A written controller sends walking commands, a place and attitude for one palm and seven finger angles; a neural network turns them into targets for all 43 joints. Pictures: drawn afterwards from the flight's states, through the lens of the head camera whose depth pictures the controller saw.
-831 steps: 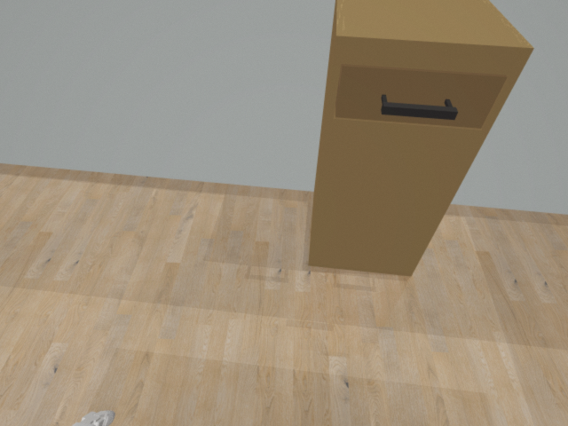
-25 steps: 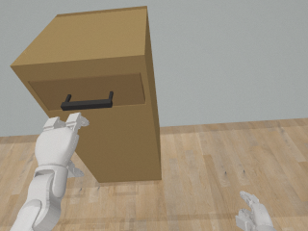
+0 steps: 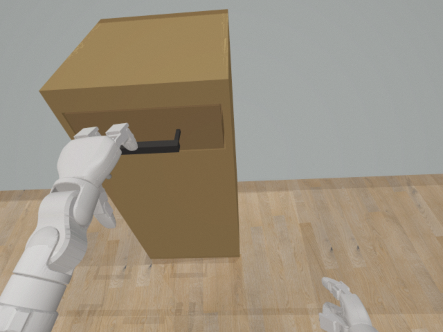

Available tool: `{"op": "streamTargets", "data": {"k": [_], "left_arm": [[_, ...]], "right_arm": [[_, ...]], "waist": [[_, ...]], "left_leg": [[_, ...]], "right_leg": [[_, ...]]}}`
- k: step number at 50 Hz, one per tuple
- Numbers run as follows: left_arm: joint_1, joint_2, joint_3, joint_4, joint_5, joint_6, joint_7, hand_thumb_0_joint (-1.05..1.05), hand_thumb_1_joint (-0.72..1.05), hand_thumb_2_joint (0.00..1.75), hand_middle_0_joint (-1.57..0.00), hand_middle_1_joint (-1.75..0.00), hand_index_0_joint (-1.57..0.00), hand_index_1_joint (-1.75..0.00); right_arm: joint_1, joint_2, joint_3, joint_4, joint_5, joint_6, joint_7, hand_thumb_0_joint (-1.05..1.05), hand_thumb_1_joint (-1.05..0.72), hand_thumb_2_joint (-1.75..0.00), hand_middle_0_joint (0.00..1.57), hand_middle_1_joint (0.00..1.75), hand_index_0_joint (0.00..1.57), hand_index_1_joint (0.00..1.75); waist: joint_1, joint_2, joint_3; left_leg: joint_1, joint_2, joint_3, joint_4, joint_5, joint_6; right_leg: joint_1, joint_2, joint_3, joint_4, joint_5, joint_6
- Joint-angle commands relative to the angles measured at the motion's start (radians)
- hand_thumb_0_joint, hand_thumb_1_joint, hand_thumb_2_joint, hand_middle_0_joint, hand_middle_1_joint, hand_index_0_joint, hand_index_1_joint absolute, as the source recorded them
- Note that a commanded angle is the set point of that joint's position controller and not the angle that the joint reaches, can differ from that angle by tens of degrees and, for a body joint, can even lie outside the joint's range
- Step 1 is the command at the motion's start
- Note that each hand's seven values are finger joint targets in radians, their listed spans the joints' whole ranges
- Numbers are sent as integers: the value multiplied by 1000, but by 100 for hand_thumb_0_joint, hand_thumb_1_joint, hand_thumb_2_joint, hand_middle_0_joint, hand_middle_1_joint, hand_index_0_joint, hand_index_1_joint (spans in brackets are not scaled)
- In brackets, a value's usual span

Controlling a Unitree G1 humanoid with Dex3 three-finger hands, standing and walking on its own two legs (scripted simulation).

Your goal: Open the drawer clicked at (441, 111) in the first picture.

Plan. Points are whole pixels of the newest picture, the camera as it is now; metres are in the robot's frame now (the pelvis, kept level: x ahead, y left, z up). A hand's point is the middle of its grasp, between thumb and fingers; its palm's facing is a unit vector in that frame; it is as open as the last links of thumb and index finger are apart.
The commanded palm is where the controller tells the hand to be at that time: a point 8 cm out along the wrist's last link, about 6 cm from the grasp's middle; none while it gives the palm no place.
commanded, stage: raise the hand with hooked fingers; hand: left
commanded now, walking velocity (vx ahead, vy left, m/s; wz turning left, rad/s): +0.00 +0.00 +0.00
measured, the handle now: (145, 141) +0.52 +0.28 +0.03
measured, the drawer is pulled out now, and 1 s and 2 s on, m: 0.00 0.00 0.00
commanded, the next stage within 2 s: move the hooked fingers above the handle in 0.22 s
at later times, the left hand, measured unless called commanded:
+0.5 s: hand (124, 182) +0.32 +0.22 +0.12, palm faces +0.03 -0.06 -1.00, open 13.8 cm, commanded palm +0.30 +0.23 +0.19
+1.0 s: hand (132, 158) +0.39 +0.24 +0.11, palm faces +0.04 -0.06 -1.00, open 13.8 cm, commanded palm +0.36 +0.25 +0.17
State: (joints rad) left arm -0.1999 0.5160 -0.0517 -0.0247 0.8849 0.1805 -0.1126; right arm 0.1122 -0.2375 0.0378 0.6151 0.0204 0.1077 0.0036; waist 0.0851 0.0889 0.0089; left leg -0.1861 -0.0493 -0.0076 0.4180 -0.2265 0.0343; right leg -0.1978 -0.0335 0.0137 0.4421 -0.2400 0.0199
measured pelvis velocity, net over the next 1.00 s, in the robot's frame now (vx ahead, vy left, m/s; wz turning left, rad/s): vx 0.01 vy -0.02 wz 0.01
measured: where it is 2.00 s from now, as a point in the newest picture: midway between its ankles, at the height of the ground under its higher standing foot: outside the picture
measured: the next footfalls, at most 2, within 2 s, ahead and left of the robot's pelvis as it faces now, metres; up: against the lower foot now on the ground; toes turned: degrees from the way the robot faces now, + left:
none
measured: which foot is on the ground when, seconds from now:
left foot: down 0.00-1.00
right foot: down 0.00-1.00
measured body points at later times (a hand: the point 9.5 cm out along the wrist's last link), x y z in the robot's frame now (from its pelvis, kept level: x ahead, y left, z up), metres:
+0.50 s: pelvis +0.00 -0.03 +0.00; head +0.01 -0.07 +0.45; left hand +0.31 +0.22 +0.18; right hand +0.21 -0.25 -0.11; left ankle +0.00 +0.10 -0.74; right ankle +0.00 -0.14 -0.74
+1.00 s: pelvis +0.01 -0.02 -0.01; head +0.05 -0.05 +0.44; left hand +0.38 +0.24 +0.16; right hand +0.16 -0.27 -0.13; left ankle +0.00 +0.10 -0.74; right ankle +0.00 -0.14 -0.74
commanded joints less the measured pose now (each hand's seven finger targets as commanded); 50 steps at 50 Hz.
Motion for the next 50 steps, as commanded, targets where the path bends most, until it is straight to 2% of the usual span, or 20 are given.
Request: {"op": "streamTargets", "data": {"k": [1,3,5,9,12,15,17,21,25,27,28,31,33,36,37,39,40,44,45,50], "left_arm": [[-277,230,160,-263,8,-78,58,0,-50,30,-30,-120,-30,-120],[-298,246,182,-303,7,-102,92,0,-50,30,-30,-120,-30,-120],[-308,243,193,-284,5,-112,127,0,-50,30,-30,-120,-30,-120],[-285,230,196,-207,-3,-82,163,0,-50,30,-30,-120,-30,-120],[-260,187,140,-143,-4,-36,149,0,-50,30,-30,-120,-30,-120],[-264,171,100,-168,1,-16,117,0,-50,30,-30,-120,-30,-120],[-276,207,117,-156,6,-16,101,0,-50,30,-30,-120,-30,-120],[-350,267,162,-67,20,-57,91,0,-50,30,-30,-120,-30,-120],[-412,308,208,-44,9,-116,109,0,-50,30,-30,-120,-30,-120],[-404,319,230,20,8,-132,120,0,-50,30,-30,-120,-30,-120],[-421,297,204,25,10,-136,122,0,-50,30,-30,-120,-30,-120],[-422,303,206,62,10,-142,125,0,-50,30,-30,-120,-30,-120],[-415,289,188,68,9,-141,118,0,-50,30,-30,-120,-30,-120],[-416,284,171,136,8,-140,98,0,-50,30,-30,-120,-30,-120],[-460,260,137,129,7,-146,93,0,-50,30,-30,-120,-30,-120],[-501,275,143,141,6,-164,92,0,-50,30,-30,-120,-30,-120],[-530,307,167,132,12,-180,97,0,-50,30,-30,-120,-30,-120],[-587,342,210,96,19,-233,136,0,-50,30,-30,-120,-30,-120],[-589,348,223,106,21,-240,151,0,-50,30,-30,-120,-30,-120],[-532,368,275,228,30,-203,201,0,-50,30,-30,-120,-30,-120]], "right_arm": [[-135,-113,-52,-160,-6,-71,-4,0,-90,-90,20,30,20,30],[-133,-112,-56,-155,-7,-81,-5,0,-90,-90,20,30,20,30],[-127,-110,-56,-141,-6,-92,-3,0,-90,-90,20,30,20,30],[-133,-115,-63,-121,6,-94,-4,0,-90,-90,20,30,20,30],[-145,-121,-60,-116,13,-82,-9,0,-90,-90,20,30,20,30],[-165,-121,-56,-131,14,-80,-13,0,-90,-90,20,30,20,30],[-167,-125,-55,-130,12,-73,-22,0,-90,-90,20,30,20,30],[-146,-125,-48,-114,9,-75,-46,0,-90,-90,20,30,20,30],[-135,-117,-50,-115,8,-83,-59,0,-90,-90,20,30,20,30],[-119,-120,-54,-103,9,-81,-63,0,-90,-90,20,30,20,30],[-119,-120,-56,-105,10,-80,-63,0,-90,-90,20,30,20,30],[-100,-127,-64,-104,10,-80,-61,0,-90,-90,20,30,20,30],[-96,-131,-68,-112,10,-74,-59,0,-90,-90,20,30,20,30],[-77,-142,-73,-108,15,-66,-64,0,-90,-90,20,30,20,30],[-73,-143,-72,-112,15,-65,-66,0,-90,-90,20,30,20,30],[-52,-145,-79,-112,15,-67,-71,0,-90,-90,20,30,20,30],[-43,-147,-82,-108,15,-71,-73,0,-90,-90,20,30,20,30],[-8,-142,-94,-103,8,-71,-74,0,-90,-90,20,30,20,30],[3,-139,-96,-99,9,-72,-71,0,-90,-90,20,30,20,30],[26,-142,-103,-84,13,-57,-54,0,-90,-90,20,30,20,30]], "waist": [[18,-33,-288],[21,3,-305],[20,-1,-284],[17,-11,-264],[7,-50,-225],[2,-66,-262],[-5,-89,-252],[-14,-123,-223],[-5,-80,-265],[-6,-82,-252],[-11,-57,-256],[-12,-53,-281],[-15,-63,-293],[-32,-103,-261],[-42,-100,-262],[-49,-120,-283],[-44,-103,-309],[-35,-43,-392],[-32,-25,-397],[-12,-47,-383]], "left_leg": [[83,32,-22,-44,331,-20],[93,28,-23,-41,344,-23],[72,25,-27,-45,311,-27],[48,18,-9,-48,275,-28],[23,14,9,-55,232,-23],[29,8,16,-45,229,-16],[24,6,22,-42,209,-9],[-2,2,23,-36,171,-2],[-6,-8,27,-17,183,-1],[-23,-9,29,-12,198,-3],[-20,-9,33,-7,208,-4],[-26,-8,36,8,235,-3],[-31,-11,40,18,252,0],[-51,-9,39,22,222,3],[-49,-11,37,25,212,4],[-44,-11,34,31,202,7],[-40,-10,32,37,212,9],[-13,-11,20,61,287,9],[-14,-10,17,66,304,8],[-61,1,21,71,370,-2]], "right_leg": [[108,51,-49,-24,184,-64],[106,51,-46,-25,193,-65],[96,52,-50,-28,163,-67],[100,52,-45,-40,161,-65],[96,44,-42,-49,149,-58],[119,38,-34,-44,164,-52],[116,36,-27,-51,167,-47],[103,34,-21,-59,143,-42],[125,29,-9,-50,171,-39],[123,30,-9,-44,203,-40],[113,29,-10,-40,219,-41],[121,27,-9,-26,261,-41],[121,25,-8,-14,303,-39],[88,30,-13,-15,274,-37],[72,30,-15,-16,264,-36],[65,32,-16,-15,237,-35],[68,32,-14,-6,247,-37],[75,40,-18,28,292,-48],[67,41,-23,38,301,-51],[72,47,-36,62,349,-57]]}}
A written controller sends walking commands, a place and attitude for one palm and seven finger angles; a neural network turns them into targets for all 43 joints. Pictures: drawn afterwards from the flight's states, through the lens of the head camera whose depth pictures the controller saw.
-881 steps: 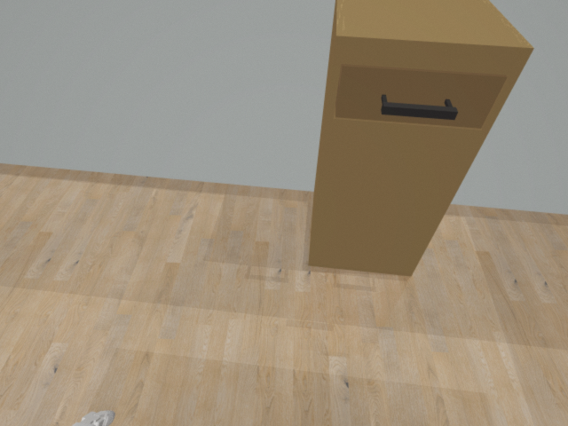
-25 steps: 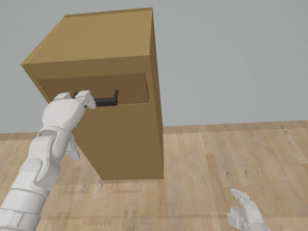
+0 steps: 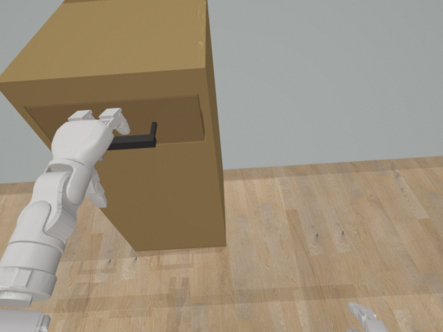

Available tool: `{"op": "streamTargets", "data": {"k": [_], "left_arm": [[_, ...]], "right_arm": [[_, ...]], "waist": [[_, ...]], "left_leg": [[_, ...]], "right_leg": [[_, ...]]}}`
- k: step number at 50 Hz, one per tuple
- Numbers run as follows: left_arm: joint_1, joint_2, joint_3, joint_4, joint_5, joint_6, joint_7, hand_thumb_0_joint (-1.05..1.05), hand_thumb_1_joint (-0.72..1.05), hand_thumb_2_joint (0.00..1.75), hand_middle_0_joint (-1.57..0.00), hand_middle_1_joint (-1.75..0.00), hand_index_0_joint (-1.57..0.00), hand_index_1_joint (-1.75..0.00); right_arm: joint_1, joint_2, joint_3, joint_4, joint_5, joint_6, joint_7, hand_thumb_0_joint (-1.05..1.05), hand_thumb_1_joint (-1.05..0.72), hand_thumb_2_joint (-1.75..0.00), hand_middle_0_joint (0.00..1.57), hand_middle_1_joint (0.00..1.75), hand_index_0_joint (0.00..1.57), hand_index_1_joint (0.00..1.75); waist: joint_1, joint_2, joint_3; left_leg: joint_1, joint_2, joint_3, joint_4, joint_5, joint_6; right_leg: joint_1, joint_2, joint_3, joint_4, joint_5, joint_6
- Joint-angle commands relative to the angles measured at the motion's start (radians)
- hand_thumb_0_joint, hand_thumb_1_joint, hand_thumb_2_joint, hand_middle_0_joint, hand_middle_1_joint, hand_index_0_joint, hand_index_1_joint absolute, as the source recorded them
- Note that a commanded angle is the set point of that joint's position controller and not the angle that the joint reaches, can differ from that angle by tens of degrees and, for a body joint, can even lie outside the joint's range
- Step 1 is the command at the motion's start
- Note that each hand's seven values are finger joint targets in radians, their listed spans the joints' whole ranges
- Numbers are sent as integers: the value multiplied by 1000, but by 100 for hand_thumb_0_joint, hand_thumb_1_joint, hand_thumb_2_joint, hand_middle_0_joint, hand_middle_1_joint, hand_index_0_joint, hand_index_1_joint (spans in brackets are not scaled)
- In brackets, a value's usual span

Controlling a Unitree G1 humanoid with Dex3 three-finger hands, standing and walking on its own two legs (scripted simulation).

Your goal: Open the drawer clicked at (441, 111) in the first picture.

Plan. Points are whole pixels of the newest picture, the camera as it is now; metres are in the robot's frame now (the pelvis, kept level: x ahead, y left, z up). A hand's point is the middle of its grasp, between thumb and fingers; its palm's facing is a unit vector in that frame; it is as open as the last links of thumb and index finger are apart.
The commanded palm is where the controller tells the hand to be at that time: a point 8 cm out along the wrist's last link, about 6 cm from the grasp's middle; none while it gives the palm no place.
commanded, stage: move the hooked fingers above the handle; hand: left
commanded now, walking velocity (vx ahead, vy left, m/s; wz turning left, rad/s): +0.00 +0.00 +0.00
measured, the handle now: (119, 136) +0.51 +0.29 +0.03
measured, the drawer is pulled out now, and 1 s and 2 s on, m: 0.00 0.00 0.00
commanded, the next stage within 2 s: none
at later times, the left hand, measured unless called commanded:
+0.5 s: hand (101, 140) +0.43 +0.28 +0.11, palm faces +0.05 -0.03 -1.00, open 13.8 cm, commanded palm +0.40 +0.29 +0.16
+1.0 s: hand (114, 126) +0.48 +0.27 +0.10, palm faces +0.02 +0.00 -1.00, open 13.6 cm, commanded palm +0.45 +0.29 +0.15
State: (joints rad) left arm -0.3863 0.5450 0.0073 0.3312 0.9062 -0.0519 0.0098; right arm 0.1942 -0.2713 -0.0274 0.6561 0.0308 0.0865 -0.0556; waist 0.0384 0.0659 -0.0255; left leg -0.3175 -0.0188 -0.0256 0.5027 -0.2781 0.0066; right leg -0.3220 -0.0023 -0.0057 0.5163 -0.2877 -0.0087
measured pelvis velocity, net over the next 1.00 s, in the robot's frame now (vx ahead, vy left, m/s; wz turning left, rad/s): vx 0.00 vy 0.00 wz -0.04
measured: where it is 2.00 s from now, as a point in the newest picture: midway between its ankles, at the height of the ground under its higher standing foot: outside the picture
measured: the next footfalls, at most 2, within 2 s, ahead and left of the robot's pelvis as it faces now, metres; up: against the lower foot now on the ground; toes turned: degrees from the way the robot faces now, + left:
none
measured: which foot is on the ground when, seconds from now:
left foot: down 0.00-1.00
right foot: down 0.00-1.00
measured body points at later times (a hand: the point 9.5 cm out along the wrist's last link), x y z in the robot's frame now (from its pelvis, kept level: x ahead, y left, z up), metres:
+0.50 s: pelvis +0.01 +0.01 -0.01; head +0.06 +0.00 +0.44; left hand +0.42 +0.28 +0.16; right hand +0.13 -0.24 -0.13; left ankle -0.02 +0.12 -0.74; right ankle -0.02 -0.11 -0.74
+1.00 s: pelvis +0.00 +0.00 -0.01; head +0.07 -0.02 +0.43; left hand +0.47 +0.27 +0.15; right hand +0.03 -0.28 -0.15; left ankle -0.02 +0.12 -0.74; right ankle -0.02 -0.11 -0.74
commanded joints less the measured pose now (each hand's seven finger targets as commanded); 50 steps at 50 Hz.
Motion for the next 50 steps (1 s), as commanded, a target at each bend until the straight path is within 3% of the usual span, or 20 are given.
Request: {"op": "streamTargets", "data": {"k": [1,7,9,10,11,14,15,19,24,28,32,34,37,38,39,40,42,45,47,50], "left_arm": [[-346,313,188,-125,14,45,81,0,-50,30,-30,-120,-30,-120],[-382,252,76,-50,28,117,24,0,-50,30,-30,-120,-30,-120],[-429,244,54,-88,28,99,1,0,-50,30,-30,-120,-30,-120],[-470,272,72,-114,28,81,-3,0,-50,30,-30,-120,-30,-120],[-488,244,45,-123,31,65,-7,0,-50,30,-30,-120,-30,-120],[-567,256,59,-143,31,10,11,0,-50,30,-30,-120,-30,-120],[-598,251,56,-144,33,-4,23,0,-50,30,-30,-120,-30,-120],[-572,349,176,18,47,1,82,0,-50,30,-30,-120,-30,-120],[-553,328,152,124,80,55,112,0,-50,30,-30,-120,-30,-120],[-617,266,45,201,91,76,63,0,-50,30,-30,-120,-30,-120],[-729,241,-4,187,72,11,10,0,-50,30,-30,-120,-30,-120],[-791,270,17,190,67,-43,8,0,-50,30,-30,-120,-30,-120],[-865,376,104,243,89,-98,55,0,-50,30,-30,-120,-30,-120],[-867,386,116,257,95,-107,75,0,-50,30,-30,-120,-30,-120],[-881,444,168,270,102,-114,100,0,-50,30,-30,-120,-30,-120],[-874,455,177,297,108,-112,124,0,-50,30,-30,-120,-30,-120],[-857,495,210,372,123,-85,163,0,-50,30,-30,-120,-30,-120],[-809,506,209,433,142,-31,182,0,-50,30,-30,-120,-30,-120],[-744,469,179,469,139,2,162,0,-50,30,-30,-120,-30,-120],[-714,512,206,489,127,8,128,0,-50,30,-30,-120,-30,-120]], "right_arm": [[-56,-110,-36,-126,3,-32,10,0,-90,-90,20,30,20,30],[-37,-133,-38,-136,12,-9,13,0,-90,-90,20,30,20,30],[-28,-134,-41,-141,7,-5,6,0,-90,-90,20,30,20,30],[-20,-132,-42,-139,8,-7,5,0,-90,-90,20,30,20,30],[-16,-127,-44,-140,6,-7,3,0,-90,-90,20,30,20,30],[15,-122,-50,-122,-2,-9,-2,0,-90,-90,20,30,20,30],[22,-119,-53,-116,-1,-13,-1,0,-90,-90,20,30,20,30],[48,-122,-49,-88,-5,-5,3,0,-90,-90,20,30,20,30],[45,-120,-50,-94,-5,5,18,0,-90,-90,20,30,20,30],[67,-139,-53,-96,5,14,14,0,-90,-90,20,30,20,30],[95,-139,-60,-90,2,17,-6,0,-90,-90,20,30,20,30],[114,-139,-62,-77,-4,14,-17,0,-90,-90,20,30,20,30],[150,-143,-62,-54,-2,10,-28,0,-90,-90,20,30,20,30],[159,-138,-62,-53,-4,8,-25,0,-90,-90,20,30,20,30],[167,-141,-64,-49,-6,7,-24,0,-90,-90,20,30,20,30],[172,-135,-62,-50,-5,6,-21,0,-90,-90,20,30,20,30],[179,-136,-59,-46,-6,5,-16,0,-90,-90,20,30,20,30],[186,-139,-61,-51,-10,10,-3,0,-90,-90,20,30,20,30],[192,-146,-66,-56,-10,14,5,0,-90,-90,20,30,20,30],[188,-161,-64,-60,1,32,-2,0,-90,-90,20,30,20,30]], "waist": [[31,-21,-349],[-13,-70,-327],[-24,-58,-369],[-27,-36,-382],[-33,-16,-390],[-43,16,-393],[-43,39,-401],[-11,1,-369],[-1,4,-418],[-52,-48,-392],[-89,-45,-395],[-100,-49,-378],[-103,-26,-379],[-93,3,-401],[-84,7,-415],[-77,41,-443],[-67,32,-432],[-49,41,-513],[-46,16,-525],[-54,-87,-484]], "left_leg": [[75,-26,39,-13,441,23],[91,-12,36,-12,414,30],[121,-13,27,1,441,35],[136,-11,17,9,462,35],[159,-8,9,17,480,34],[190,2,-14,34,537,22],[203,3,-17,40,537,20],[106,-5,4,35,503,12],[77,-2,19,42,543,9],[69,4,28,42,456,25],[90,-6,25,58,389,38],[68,-10,25,63,349,42],[20,-13,18,77,314,40],[9,-16,20,83,322,37],[-11,-16,20,89,338,35],[-26,-20,25,97,335,34],[-77,-18,31,101,341,28],[-88,-15,53,107,392,26],[-80,-9,69,103,415,29],[-134,-8,81,82,351,38]], "right_leg": [[187,17,-21,-7,407,-29],[129,22,-27,-15,356,-25],[127,24,-23,-11,362,-26],[112,24,-23,-5,363,-26],[87,26,-23,-1,347,-26],[33,32,-31,5,311,-32],[10,33,-30,8,303,-32],[58,34,-33,16,330,-42],[85,34,-30,35,367,-40],[42,32,-29,25,347,-32],[8,31,-16,11,322,-27],[-3,30,-9,5,299,-28],[-37,31,-3,27,277,-32],[-31,32,-1,39,281,-34],[-20,34,-3,47,290,-37],[-15,34,2,59,296,-36],[-7,36,-4,72,317,-35],[54,35,-1,89,388,-32],[78,34,0,81,432,-26],[125,28,12,56,439,-12]]}}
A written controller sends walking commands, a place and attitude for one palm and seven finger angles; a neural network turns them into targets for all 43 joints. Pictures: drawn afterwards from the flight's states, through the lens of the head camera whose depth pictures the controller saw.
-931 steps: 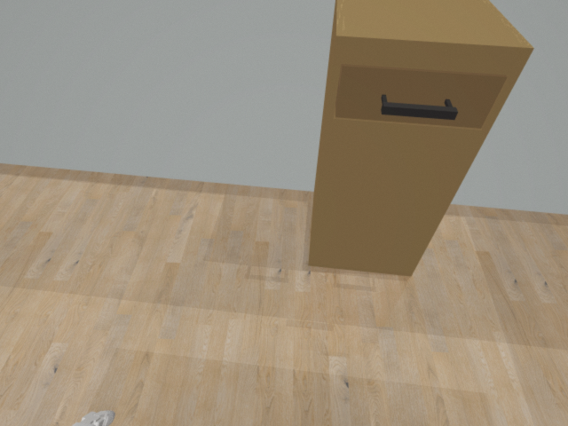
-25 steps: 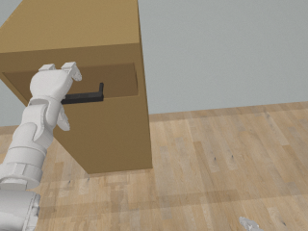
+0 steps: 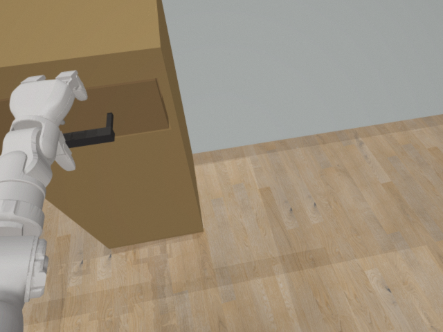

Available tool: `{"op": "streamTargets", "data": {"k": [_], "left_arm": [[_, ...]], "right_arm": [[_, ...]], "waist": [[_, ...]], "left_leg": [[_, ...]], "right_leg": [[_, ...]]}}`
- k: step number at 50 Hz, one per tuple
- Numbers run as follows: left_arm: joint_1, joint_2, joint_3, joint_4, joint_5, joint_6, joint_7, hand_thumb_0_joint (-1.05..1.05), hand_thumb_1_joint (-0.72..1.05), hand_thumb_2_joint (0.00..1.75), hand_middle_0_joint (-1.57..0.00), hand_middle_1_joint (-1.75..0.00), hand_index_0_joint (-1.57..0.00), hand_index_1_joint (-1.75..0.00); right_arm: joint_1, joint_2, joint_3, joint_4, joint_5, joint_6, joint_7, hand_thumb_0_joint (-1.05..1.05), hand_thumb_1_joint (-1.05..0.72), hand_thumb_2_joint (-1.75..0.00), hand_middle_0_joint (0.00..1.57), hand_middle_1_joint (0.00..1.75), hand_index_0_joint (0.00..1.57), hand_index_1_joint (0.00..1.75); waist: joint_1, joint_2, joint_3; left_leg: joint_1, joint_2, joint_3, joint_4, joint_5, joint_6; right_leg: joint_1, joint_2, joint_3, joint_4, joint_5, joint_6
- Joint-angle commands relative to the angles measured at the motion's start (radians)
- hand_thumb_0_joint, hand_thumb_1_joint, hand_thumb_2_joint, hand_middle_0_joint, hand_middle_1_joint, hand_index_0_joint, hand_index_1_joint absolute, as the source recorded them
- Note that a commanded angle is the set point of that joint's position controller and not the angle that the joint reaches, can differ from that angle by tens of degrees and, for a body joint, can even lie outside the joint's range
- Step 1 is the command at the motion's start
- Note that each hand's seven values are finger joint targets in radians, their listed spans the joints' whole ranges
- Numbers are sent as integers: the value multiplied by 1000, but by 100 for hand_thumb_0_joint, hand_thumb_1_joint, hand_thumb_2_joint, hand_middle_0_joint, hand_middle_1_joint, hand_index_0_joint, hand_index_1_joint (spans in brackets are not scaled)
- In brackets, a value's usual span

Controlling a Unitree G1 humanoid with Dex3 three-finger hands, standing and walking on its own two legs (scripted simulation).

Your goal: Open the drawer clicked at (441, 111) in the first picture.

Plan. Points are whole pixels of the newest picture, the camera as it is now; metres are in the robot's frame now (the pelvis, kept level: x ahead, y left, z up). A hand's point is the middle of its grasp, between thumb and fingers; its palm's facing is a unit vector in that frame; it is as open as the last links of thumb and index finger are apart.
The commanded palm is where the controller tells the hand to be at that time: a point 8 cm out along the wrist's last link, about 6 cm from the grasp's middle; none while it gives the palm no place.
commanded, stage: move the hooked fingers above the handle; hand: left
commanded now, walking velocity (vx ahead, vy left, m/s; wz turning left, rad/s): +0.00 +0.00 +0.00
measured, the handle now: (70, 132) +0.50 +0.31 +0.05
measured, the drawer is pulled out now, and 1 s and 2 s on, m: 0.00 0.00 0.00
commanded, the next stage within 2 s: none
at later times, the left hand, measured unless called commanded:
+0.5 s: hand (46, 129) +0.46 +0.31 +0.11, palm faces -0.03 -0.01 -1.00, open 13.8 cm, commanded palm +0.44 +0.31 +0.16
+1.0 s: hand (48, 138) +0.43 +0.30 +0.11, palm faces -0.06 -0.02 -1.00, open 13.8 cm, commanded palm +0.43 +0.31 +0.17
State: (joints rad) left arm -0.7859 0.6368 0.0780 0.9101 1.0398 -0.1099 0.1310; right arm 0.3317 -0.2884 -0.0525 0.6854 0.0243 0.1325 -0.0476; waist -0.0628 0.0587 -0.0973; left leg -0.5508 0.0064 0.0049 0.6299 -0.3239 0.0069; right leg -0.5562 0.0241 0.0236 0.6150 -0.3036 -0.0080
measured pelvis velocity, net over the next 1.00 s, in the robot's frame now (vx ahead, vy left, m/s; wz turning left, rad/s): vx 0.01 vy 0.01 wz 0.02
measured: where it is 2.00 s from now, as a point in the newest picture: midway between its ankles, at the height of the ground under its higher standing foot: outside the picture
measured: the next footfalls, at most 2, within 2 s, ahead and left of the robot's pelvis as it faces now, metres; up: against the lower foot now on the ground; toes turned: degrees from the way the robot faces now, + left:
none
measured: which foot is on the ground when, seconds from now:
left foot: down 0.00-1.00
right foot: down 0.00-1.00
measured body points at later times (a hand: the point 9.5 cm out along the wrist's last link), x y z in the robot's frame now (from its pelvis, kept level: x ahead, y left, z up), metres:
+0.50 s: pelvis +0.00 +0.01 +0.00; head +0.07 +0.00 +0.45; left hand +0.45 +0.31 +0.16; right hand +0.06 -0.27 -0.13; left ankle -0.02 +0.12 -0.72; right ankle -0.01 -0.12 -0.72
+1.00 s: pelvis +0.01 +0.01 +0.00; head +0.06 +0.00 +0.45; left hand +0.43 +0.30 +0.16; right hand +0.08 -0.25 -0.13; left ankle -0.02 +0.12 -0.72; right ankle -0.01 -0.12 -0.72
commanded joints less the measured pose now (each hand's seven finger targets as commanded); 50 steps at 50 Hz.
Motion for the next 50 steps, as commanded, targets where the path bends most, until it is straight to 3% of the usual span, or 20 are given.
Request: {"op": "streamTargets", "data": {"k": [1,2,4,7,10,13,17,20,23,24,27,28,29,31,37,40,43,45,48,50], "left_arm": [[-312,402,115,-94,-10,67,-2,0,-50,30,-30,-120,-30,-120],[-285,410,126,-79,-16,63,-12,0,-50,30,-30,-120,-30,-120],[-336,411,113,-120,-22,26,-33,0,-50,30,-30,-120,-30,-120],[-375,432,130,-217,-10,-46,-40,0,-50,30,-30,-120,-30,-120],[-426,357,76,-273,-20,-96,-27,0,-50,30,-30,-120,-30,-120],[-453,326,51,-237,-30,-91,-3,0,-50,30,-30,-120,-30,-120],[-433,383,98,-168,-26,-46,19,0,-50,30,-30,-120,-30,-120],[-413,334,60,-166,-22,-19,16,0,-50,30,-30,-120,-30,-120],[-387,318,43,-144,-14,5,-3,0,-50,30,-30,-120,-30,-120],[-396,304,35,-162,-18,0,-12,0,-50,30,-30,-120,-30,-120],[-393,305,42,-220,-21,-15,-26,0,-50,30,-30,-120,-30,-120],[-423,277,17,-257,-25,-23,-27,0,-50,30,-30,-120,-30,-120],[-409,312,64,-270,-30,-34,-24,0,-50,30,-30,-120,-30,-120],[-372,335,96,-289,-33,-42,-13,0,-50,30,-30,-120,-30,-120],[-331,357,131,-266,-23,1,27,0,-50,30,-30,-120,-30,-120],[-312,290,69,-299,-27,29,12,0,-50,30,-30,-120,-30,-120],[-310,244,17,-334,-41,42,-26,0,-50,30,-30,-120,-30,-120],[-293,191,-25,-323,-58,44,-53,0,-50,30,-30,-120,-30,-120],[-353,208,-24,-336,-60,18,-72,0,-50,30,-30,-120,-30,-120],[-383,254,13,-327,-52,-2,-62,0,-50,30,-30,-120,-30,-120]], "right_arm": [[44,-144,-40,-95,10,-14,-13,0,-90,-90,20,30,20,30],[41,-146,-39,-99,14,-13,-17,0,-90,-90,20,30,20,30],[36,-151,-38,-101,18,-19,-29,0,-90,-90,20,30,20,30],[55,-144,-51,-98,14,-27,-41,0,-90,-90,20,30,20,30],[67,-133,-59,-81,11,-35,-39,0,-90,-90,20,30,20,30],[80,-134,-57,-62,10,-43,-35,0,-90,-90,20,30,20,30],[76,-139,-49,-57,9,-39,-27,0,-90,-90,20,30,20,30],[66,-135,-47,-68,6,-39,-13,0,-90,-90,20,30,20,30],[60,-140,-44,-82,8,-34,-9,0,-90,-90,20,30,20,30],[60,-141,-45,-84,5,-33,-9,0,-90,-90,20,30,20,30],[57,-138,-50,-94,4,-29,-9,0,-90,-90,20,30,20,30],[56,-135,-49,-97,4,-30,-7,0,-90,-90,20,30,20,30],[58,-135,-54,-93,-1,-30,-8,0,-90,-90,20,30,20,30],[53,-131,-54,-96,0,-27,-7,0,-90,-90,20,30,20,30],[38,-128,-49,-87,-2,-28,6,0,-90,-90,20,30,20,30],[33,-128,-53,-91,0,-29,13,0,-90,-90,20,30,20,30],[25,-134,-53,-96,4,-24,13,0,-90,-90,20,30,20,30],[17,-132,-51,-97,8,-21,9,0,-90,-90,20,30,20,30],[14,-131,-46,-95,8,-20,-3,0,-90,-90,20,30,20,30],[11,-127,-42,-90,7,-19,-11,0,-90,-90,20,30,20,30]], "waist": [[42,-89,-388],[45,-120,-358],[23,-115,-329],[18,-19,-387],[-13,40,-360],[-27,44,-331],[-1,29,-363],[14,67,-384],[15,21,-359],[8,2,-376],[16,15,-401],[9,43,-394],[19,16,-409],[33,44,-419],[54,47,-390],[42,57,-416],[25,10,-400],[9,-19,-344],[10,-15,-321],[13,0,-316]], "left_leg": [[91,-35,54,-53,362,41],[75,-36,54,-63,325,45],[75,-33,51,-71,285,51],[148,-35,43,-56,327,56],[212,-30,24,-38,344,52],[219,-30,12,-34,314,45],[188,-33,15,-37,339,38],[221,-27,17,-35,409,32],[213,-22,14,-41,412,32],[226,-18,11,-41,436,33],[272,-15,3,-31,491,34],[289,-13,-4,-32,505,31],[294,-10,-5,-27,532,34],[309,-10,-8,-23,570,30],[279,-7,-10,-34,578,19],[319,-3,-7,-27,628,18],[325,-3,-8,-34,593,25],[320,-5,-8,-43,542,31],[305,-17,-13,-57,456,34],[287,-24,-9,-58,425,36]], "right_leg": [[360,-1,-14,-54,438,-8],[362,-2,-13,-66,410,-6],[353,-8,-2,-84,376,-4],[316,0,0,-72,381,-11],[217,9,-11,-74,325,-18],[159,13,-21,-75,262,-22],[200,11,-29,-58,292,-25],[200,14,-37,-48,323,-31],[200,15,-44,-50,322,-29],[212,14,-43,-53,337,-29],[202,17,-42,-47,350,-27],[182,18,-46,-48,337,-29],[205,18,-42,-49,354,-30],[200,20,-43,-40,361,-29],[209,23,-56,-35,354,-33],[212,19,-53,-40,379,-29],[217,17,-52,-54,376,-24],[201,15,-52,-72,354,-22],[198,14,-50,-79,311,-28],[206,12,-45,-77,305,-31]]}}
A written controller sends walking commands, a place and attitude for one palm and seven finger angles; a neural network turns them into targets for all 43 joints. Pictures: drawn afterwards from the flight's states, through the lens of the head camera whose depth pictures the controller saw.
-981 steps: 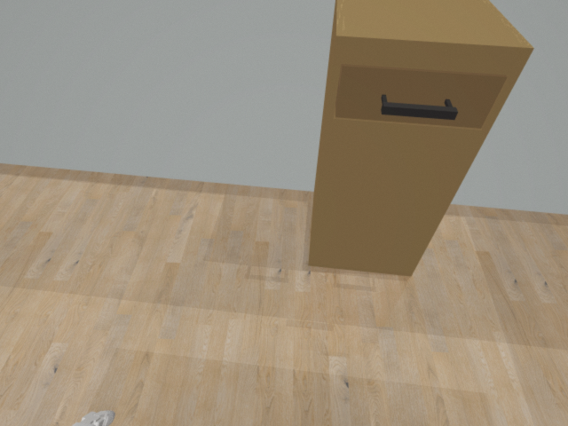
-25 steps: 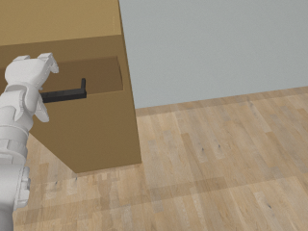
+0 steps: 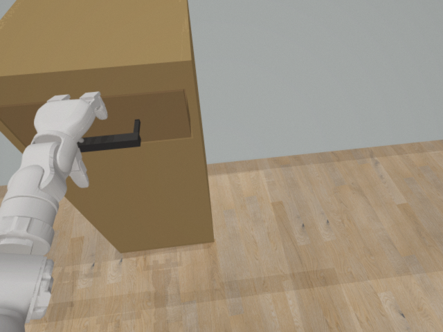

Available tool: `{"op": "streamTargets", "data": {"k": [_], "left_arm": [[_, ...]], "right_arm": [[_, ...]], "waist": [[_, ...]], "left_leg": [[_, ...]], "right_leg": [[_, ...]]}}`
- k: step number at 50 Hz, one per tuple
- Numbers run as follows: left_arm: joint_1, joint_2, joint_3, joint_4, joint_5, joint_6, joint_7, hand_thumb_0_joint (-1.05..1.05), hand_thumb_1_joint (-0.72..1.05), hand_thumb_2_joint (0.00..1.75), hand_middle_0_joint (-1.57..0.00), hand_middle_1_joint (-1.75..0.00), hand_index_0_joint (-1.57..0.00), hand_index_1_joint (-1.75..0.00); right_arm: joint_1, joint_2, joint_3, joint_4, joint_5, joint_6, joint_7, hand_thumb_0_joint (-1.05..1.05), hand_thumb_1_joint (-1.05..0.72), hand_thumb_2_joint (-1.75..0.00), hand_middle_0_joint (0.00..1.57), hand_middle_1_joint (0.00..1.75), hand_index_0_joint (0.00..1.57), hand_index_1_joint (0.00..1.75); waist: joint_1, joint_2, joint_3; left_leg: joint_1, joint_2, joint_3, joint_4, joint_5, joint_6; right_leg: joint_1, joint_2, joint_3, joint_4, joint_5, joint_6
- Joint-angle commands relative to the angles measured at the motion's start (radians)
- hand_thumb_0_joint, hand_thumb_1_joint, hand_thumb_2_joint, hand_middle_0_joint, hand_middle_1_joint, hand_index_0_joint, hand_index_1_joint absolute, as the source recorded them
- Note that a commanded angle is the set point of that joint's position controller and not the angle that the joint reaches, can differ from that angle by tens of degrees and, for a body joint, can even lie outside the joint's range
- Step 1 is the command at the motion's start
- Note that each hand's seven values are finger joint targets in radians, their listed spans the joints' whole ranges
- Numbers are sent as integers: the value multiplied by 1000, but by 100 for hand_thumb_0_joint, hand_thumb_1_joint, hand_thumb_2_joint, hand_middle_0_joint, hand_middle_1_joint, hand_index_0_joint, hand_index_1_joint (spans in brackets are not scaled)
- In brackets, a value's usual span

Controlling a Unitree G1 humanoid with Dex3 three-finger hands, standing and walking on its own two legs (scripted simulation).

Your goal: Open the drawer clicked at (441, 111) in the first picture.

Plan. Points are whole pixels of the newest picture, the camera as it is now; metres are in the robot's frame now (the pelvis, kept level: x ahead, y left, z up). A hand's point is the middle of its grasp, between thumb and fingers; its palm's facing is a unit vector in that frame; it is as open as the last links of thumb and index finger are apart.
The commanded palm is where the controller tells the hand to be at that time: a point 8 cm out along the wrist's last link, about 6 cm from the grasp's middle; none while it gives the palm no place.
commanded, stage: move the hooked fingers above the handle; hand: left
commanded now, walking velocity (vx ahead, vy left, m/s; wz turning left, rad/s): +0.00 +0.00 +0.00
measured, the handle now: (99, 135) +0.50 +0.29 +0.04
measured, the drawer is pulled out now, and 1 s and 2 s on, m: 0.00 0.00 0.00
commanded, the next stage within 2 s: none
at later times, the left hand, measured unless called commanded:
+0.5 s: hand (93, 142) +0.44 +0.26 +0.09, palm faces -0.10 -0.03 -0.99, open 13.8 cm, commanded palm +0.44 +0.29 +0.16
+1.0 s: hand (70, 145) +0.42 +0.30 +0.10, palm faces -0.09 +0.00 -1.00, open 13.8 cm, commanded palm +0.43 +0.29 +0.16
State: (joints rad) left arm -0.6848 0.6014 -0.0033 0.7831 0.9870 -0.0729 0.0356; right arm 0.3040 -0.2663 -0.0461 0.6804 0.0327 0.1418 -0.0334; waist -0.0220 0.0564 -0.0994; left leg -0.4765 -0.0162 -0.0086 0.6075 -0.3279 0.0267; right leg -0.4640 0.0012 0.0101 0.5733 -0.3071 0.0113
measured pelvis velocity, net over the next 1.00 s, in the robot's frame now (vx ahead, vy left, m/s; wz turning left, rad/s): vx -0.01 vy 0.00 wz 0.00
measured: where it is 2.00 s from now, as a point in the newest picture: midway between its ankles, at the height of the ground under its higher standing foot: outside the picture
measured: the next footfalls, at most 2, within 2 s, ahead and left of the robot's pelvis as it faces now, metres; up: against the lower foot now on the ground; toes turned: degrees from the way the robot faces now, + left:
none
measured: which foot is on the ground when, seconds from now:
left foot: down 0.00-1.00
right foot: down 0.00-1.00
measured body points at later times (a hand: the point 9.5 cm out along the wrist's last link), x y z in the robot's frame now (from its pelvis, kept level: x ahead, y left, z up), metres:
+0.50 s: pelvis -0.01 -0.01 +0.00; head +0.06 -0.02 +0.44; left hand +0.44 +0.26 +0.15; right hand +0.04 -0.29 -0.13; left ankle -0.02 +0.10 -0.73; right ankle -0.02 -0.13 -0.73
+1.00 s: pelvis -0.01 +0.00 +0.00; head +0.05 -0.01 +0.45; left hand +0.42 +0.30 +0.15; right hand +0.05 -0.28 -0.13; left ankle -0.02 +0.10 -0.73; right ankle -0.02 -0.13 -0.73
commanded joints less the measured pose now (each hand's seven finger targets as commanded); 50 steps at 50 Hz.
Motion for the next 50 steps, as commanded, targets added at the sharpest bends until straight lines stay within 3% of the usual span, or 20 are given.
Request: {"op": "streamTargets", "data": {"k": [1,5,6,7,11,13,17,19,24,26,29,32,33,35,38,42,43,44,48,50], "left_arm": [[-519,322,118,-192,7,-49,44,0,-50,30,-30,-120,-30,-120],[-507,427,219,-168,31,-68,99,0,-50,30,-30,-120,-30,-120],[-532,406,192,-155,37,-63,111,0,-50,30,-30,-120,-30,-120],[-514,414,207,-145,37,-56,120,0,-50,30,-30,-120,-30,-120],[-440,414,189,-24,41,-5,106,0,-50,30,-30,-120,-30,-120],[-449,380,140,-1,37,3,71,0,-50,30,-30,-120,-30,-120],[-448,269,46,-102,10,-50,-4,0,-50,30,-30,-120,-30,-120],[-498,223,12,-146,-14,-91,-22,0,-50,30,-30,-120,-30,-120],[-583,416,187,-178,-7,-154,55,0,-50,30,-30,-120,-30,-120],[-585,508,269,-131,21,-142,117,0,-50,30,-30,-120,-30,-120],[-572,545,288,-89,45,-83,176,0,-50,30,-30,-120,-30,-120],[-456,504,260,-14,57,-5,173,0,-50,30,-30,-120,-30,-120],[-434,475,240,-8,48,7,156,0,-50,30,-30,-120,-30,-120],[-410,524,281,-2,34,12,132,0,-50,30,-30,-120,-30,-120],[-386,487,245,11,31,21,100,0,-50,30,-30,-120,-30,-120],[-407,409,169,-50,45,-38,47,0,-50,30,-30,-120,-30,-120],[-411,378,145,-93,37,-61,35,0,-50,30,-30,-120,-30,-120],[-433,312,94,-124,23,-80,24,0,-50,30,-30,-120,-30,-120],[-517,262,54,-207,-13,-136,14,0,-50,30,-30,-120,-30,-120],[-558,301,84,-182,-10,-143,36,0,-50,30,-30,-120,-30,-120]], "right_arm": [[41,-151,-46,-81,-4,-30,-29,0,-90,-90,20,30,20,30],[36,-142,-44,-84,-9,-36,-33,0,-90,-90,20,30,20,30],[33,-141,-41,-81,-9,-37,-34,0,-90,-90,20,30,20,30],[33,-139,-43,-82,-10,-42,-31,0,-90,-90,20,30,20,30],[37,-153,-42,-83,-5,-39,-33,0,-90,-90,20,30,20,30],[41,-163,-41,-83,0,-38,-36,0,-90,-90,20,30,20,30],[58,-159,-52,-96,2,-34,-41,0,-90,-90,20,30,20,30],[64,-155,-56,-88,-1,-36,-46,0,-90,-90,20,30,20,30],[81,-159,-55,-63,-6,-38,-55,0,-90,-90,20,30,20,30],[81,-154,-51,-55,-5,-39,-52,0,-90,-90,20,30,20,30],[62,-151,-41,-55,-12,-38,-40,0,-90,-90,20,30,20,30],[58,-149,-44,-63,-14,-33,-26,0,-90,-90,20,30,20,30],[62,-152,-45,-68,-11,-31,-22,0,-90,-90,20,30,20,30],[52,-160,-42,-72,-6,-19,-24,0,-90,-90,20,30,20,30],[38,-166,-41,-87,3,-17,-34,0,-90,-90,20,30,20,30],[54,-170,-52,-94,6,-29,-49,0,-90,-90,20,30,20,30],[56,-166,-56,-99,7,-32,-49,0,-90,-90,20,30,20,30],[59,-160,-60,-99,4,-35,-49,0,-90,-90,20,30,20,30],[72,-152,-65,-80,2,-44,-51,0,-90,-90,20,30,20,30],[81,-155,-63,-63,3,-46,-49,0,-90,-90,20,30,20,30]], "waist": [[-29,7,-305],[9,59,-367],[-6,62,-354],[8,77,-366],[-4,-13,-348],[-22,-32,-323],[-41,-25,-361],[-72,-45,-314],[-45,23,-342],[-20,54,-366],[7,90,-408],[30,77,-473],[26,51,-450],[33,-24,-446],[18,-90,-371],[-23,-61,-347],[-24,-35,-356],[-50,-37,-334],[-68,40,-306],[-71,52,-287]], "left_leg": [[200,-2,5,-38,406,15],[168,-12,14,-29,422,10],[163,-10,14,-28,422,7],[160,-10,20,-27,429,7],[105,-10,42,-30,389,12],[98,-6,47,-36,360,15],[169,-9,41,-25,391,25],[180,-8,32,-22,360,28],[138,-17,17,-9,357,22],[98,-20,15,-5,365,15],[71,-21,28,-4,403,6],[87,-11,50,-3,482,1],[86,-8,54,-8,486,1],[60,-5,60,-21,464,7],[43,-6,62,-46,382,18],[111,1,50,-43,384,28],[137,-1,48,-38,387,30],[164,-1,43,-32,392,32],[233,-3,18,-19,364,24],[219,-4,4,-18,336,18]], "right_leg": [[111,34,-30,-35,300,-52],[157,35,-23,-12,320,-58],[141,35,-29,-8,323,-57],[152,35,-27,-7,331,-57],[190,30,-21,-17,362,-43],[177,25,-19,-30,354,-39],[166,27,-11,-40,382,-36],[126,27,-10,-55,344,-36],[116,31,-5,-24,315,-46],[126,33,-11,1,313,-50],[169,35,-15,15,350,-52],[223,33,-20,33,441,-47],[226,32,-23,24,455,-44],[273,28,-15,15,471,-35],[261,27,-15,-16,416,-29],[193,29,-14,-34,386,-31],[180,31,-11,-37,374,-32],[154,31,-11,-48,368,-32],[48,37,-17,-50,271,-40],[16,39,-21,-46,226,-46]]}}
